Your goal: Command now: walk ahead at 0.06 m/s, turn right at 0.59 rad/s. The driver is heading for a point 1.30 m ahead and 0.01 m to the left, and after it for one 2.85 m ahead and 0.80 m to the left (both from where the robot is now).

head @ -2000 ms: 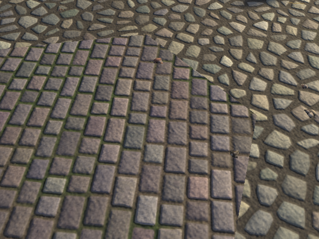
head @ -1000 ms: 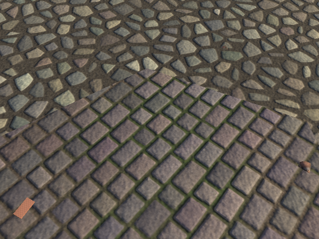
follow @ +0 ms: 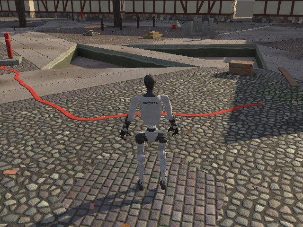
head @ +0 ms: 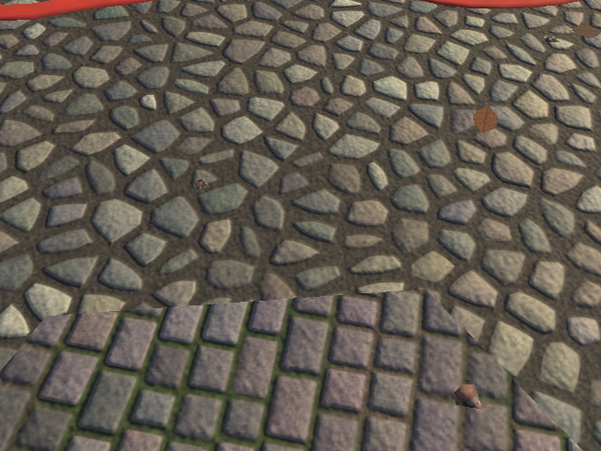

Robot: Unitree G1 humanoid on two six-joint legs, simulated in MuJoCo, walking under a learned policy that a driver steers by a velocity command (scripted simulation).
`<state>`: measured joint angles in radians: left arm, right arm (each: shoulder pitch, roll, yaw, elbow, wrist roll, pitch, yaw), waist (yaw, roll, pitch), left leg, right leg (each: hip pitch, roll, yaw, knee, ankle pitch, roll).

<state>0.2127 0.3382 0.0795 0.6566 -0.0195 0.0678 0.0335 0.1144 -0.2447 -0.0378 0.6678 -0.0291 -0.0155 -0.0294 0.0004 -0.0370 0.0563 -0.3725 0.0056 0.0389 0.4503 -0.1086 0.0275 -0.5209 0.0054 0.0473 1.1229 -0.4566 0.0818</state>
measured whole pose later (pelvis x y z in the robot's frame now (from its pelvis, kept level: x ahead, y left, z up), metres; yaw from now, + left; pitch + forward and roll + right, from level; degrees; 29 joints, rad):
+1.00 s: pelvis +0.09 -0.06 +0.00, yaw -11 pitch +1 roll +0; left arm 0.41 0.25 0.06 0.81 0.00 -0.08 -0.01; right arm 0.21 -0.27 -0.05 0.82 0.03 -0.07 0.01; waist 0.04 0.03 -0.01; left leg -0.48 0.03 -0.01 1.07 -0.39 0.05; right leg -0.12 0.03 -0.01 0.43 -0.33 -0.05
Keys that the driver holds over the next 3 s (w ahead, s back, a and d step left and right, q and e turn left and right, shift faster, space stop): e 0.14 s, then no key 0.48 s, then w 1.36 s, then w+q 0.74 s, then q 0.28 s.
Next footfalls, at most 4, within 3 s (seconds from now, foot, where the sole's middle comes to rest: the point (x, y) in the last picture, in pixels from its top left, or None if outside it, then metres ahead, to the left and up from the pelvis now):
0.22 right None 0.05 -0.14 -0.77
0.58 left None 0.08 0.10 -0.77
1.28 left None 0.43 0.04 -0.77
1.84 right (406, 345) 0.69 -0.25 -0.77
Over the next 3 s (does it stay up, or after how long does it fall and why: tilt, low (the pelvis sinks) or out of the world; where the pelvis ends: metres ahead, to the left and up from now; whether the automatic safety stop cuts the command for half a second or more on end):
stays up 1.18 -0.13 0.00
